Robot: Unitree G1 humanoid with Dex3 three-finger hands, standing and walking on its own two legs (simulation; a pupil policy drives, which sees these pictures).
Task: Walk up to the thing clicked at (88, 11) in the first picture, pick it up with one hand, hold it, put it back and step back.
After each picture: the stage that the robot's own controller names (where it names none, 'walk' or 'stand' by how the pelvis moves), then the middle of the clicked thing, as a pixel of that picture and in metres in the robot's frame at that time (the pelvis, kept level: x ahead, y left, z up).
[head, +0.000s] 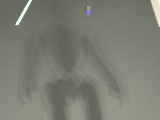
stand; (88, 10) +2.02 -0.06 -0.72
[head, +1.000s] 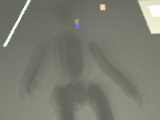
walk; (77, 23) +1.86 +0.23 -0.69
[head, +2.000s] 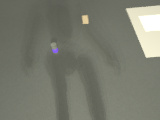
walk; (54, 48) +1.23 +0.42 -0.72
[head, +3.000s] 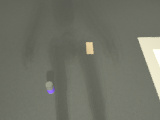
walk; (50, 87) +0.73 +0.36 -0.71
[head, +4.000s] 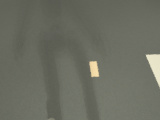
walk; out of the picture +0.42 +0.24 -0.70
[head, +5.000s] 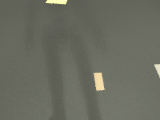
stand; out of the picture +0.26 +0.23 -0.71
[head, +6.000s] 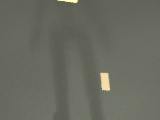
stand; out of the picture +0.29 +0.19 -0.72
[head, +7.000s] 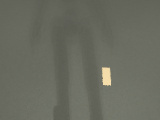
stand; out of the picture +0.30 +0.19 -0.71
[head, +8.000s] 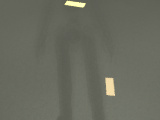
stand; out of the picture +0.29 +0.18 -0.72
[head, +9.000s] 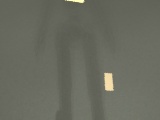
stand; out of the picture +0.31 +0.19 -0.72
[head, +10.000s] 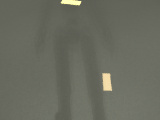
stand; out of the picture +0.32 +0.21 -0.72
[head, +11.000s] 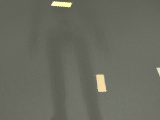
stand; out of the picture +0.29 +0.22 -0.72
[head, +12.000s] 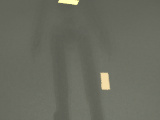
stand; out of the picture +0.32 +0.20 -0.72
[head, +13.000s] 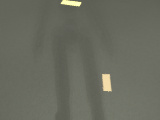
stand; out of the picture +0.32 +0.19 -0.72
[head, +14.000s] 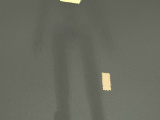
go down; out of the picture +0.31 +0.19 -0.72
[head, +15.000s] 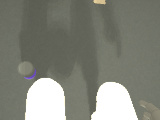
go down; (27, 70) +0.39 +0.25 -0.34
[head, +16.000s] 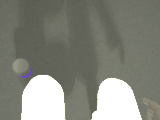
go down; (23, 68) +0.39 +0.26 -0.29
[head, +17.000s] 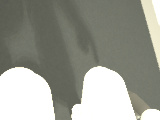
close in; out of the picture +0.35 +0.30 -0.22
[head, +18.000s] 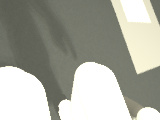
close; out of the picture +0.36 +0.30 -0.21
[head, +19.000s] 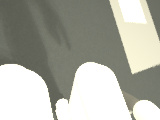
lift; out of the picture +0.33 +0.28 -0.22
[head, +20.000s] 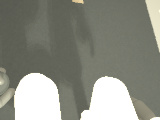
lift; out of the picture +0.28 +0.28 -0.12
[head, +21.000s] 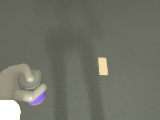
lift; (32, 87) +0.32 +0.18 +0.03
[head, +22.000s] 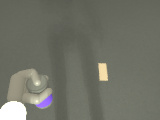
hold; (40, 92) +0.32 +0.17 +0.00
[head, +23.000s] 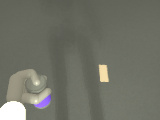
hold; (39, 92) +0.32 +0.17 +0.00
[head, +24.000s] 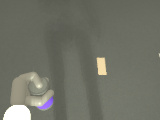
crouch; (41, 94) +0.31 +0.16 -0.03
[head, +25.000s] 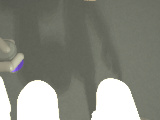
lower; (10, 57) +0.41 +0.24 -0.10
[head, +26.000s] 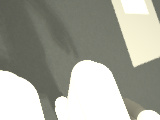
lower; out of the picture +0.39 +0.32 -0.22
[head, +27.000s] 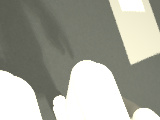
lower; out of the picture +0.38 +0.32 -0.22
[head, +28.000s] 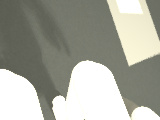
lower; out of the picture +0.38 +0.32 -0.22
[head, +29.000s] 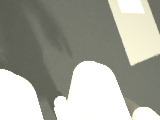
lower; out of the picture +0.37 +0.32 -0.22
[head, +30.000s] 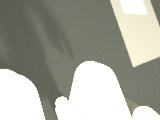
open; out of the picture +0.36 +0.29 -0.22
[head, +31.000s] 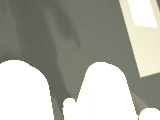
stand; out of the picture +0.36 +0.27 -0.22
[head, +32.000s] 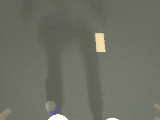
stand; (51, 107) +0.35 +0.20 -0.56
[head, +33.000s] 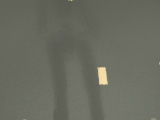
stand; out of the picture +0.33 +0.18 -0.67
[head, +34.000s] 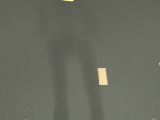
stand; out of the picture +0.33 +0.19 -0.67
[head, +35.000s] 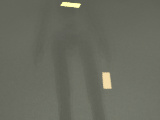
stand; out of the picture +0.35 +0.17 -0.72
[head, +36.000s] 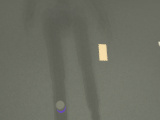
walk; (60, 106) +0.42 +0.15 -0.70
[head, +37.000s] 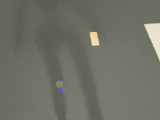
walk; (60, 87) +0.62 +0.22 -0.69
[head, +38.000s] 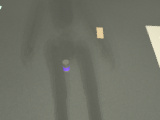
stand; (66, 65) +0.93 +0.18 -0.70
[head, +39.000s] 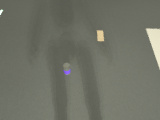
stand; (66, 68) +0.92 +0.18 -0.72
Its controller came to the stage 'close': yes
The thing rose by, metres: 0.70
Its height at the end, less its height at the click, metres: +0.00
